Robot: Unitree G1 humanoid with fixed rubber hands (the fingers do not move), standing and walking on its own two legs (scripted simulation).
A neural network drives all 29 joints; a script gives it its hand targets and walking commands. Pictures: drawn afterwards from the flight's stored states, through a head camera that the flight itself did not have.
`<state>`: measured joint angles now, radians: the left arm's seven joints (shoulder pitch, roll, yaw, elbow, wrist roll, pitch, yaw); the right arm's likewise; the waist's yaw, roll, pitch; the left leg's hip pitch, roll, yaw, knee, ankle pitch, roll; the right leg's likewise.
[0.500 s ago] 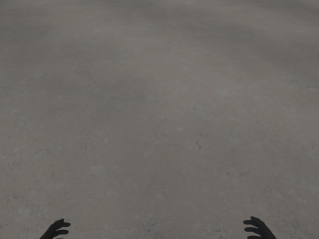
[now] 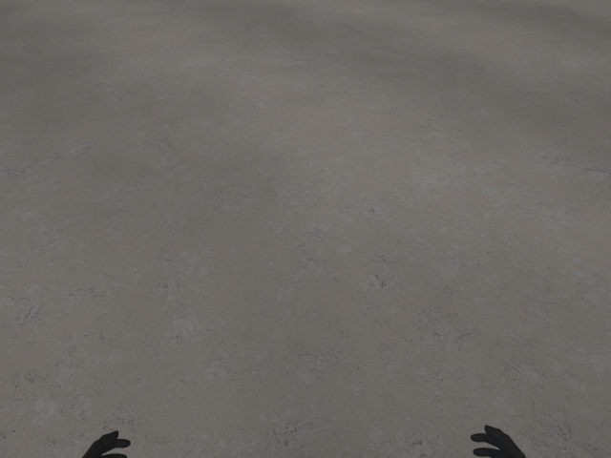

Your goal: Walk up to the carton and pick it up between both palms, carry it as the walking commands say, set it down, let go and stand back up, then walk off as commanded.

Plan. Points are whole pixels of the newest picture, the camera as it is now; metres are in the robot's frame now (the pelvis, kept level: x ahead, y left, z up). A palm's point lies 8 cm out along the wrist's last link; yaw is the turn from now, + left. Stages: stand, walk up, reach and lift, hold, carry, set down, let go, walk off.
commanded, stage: stand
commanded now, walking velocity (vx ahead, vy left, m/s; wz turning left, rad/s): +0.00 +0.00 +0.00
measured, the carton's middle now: out of the picture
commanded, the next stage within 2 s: walk up in 0.72 s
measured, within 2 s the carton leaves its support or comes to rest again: neither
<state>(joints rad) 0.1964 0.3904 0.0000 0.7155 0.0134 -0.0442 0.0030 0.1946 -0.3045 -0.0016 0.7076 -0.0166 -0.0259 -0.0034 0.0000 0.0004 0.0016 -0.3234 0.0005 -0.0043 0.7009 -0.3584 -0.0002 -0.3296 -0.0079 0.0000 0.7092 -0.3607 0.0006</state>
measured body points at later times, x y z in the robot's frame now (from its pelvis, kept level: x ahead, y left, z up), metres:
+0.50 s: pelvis -0.01 +0.00 +0.00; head -0.01 +0.00 +0.45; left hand +0.13 +0.31 -0.09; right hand +0.13 -0.27 -0.10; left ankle +0.01 +0.12 -0.72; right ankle +0.01 -0.12 -0.72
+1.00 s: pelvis +0.00 +0.01 +0.01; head -0.01 +0.01 +0.46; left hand +0.10 +0.34 -0.08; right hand +0.14 -0.27 -0.09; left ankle +0.01 +0.13 -0.69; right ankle +0.01 -0.12 -0.72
